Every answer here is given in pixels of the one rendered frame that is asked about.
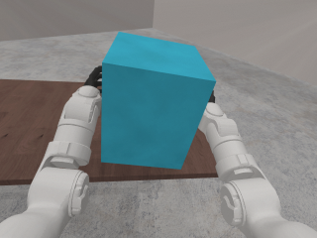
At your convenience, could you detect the carton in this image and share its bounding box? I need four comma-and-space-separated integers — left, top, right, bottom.
101, 32, 216, 170

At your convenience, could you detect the right robot upper arm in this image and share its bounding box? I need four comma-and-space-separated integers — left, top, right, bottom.
220, 178, 317, 238

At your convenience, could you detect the right robot forearm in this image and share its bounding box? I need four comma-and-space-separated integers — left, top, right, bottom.
198, 102, 281, 212

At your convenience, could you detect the left robot upper arm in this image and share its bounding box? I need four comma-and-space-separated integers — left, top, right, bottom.
0, 167, 89, 238

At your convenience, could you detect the left robot hand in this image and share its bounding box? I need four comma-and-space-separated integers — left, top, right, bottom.
83, 65, 102, 93

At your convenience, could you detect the right robot hand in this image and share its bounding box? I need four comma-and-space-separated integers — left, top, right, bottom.
208, 90, 215, 103

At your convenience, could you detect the table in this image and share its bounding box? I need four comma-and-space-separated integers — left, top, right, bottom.
0, 79, 218, 185

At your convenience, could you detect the left robot forearm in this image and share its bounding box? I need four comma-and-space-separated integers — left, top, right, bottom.
27, 85, 102, 207

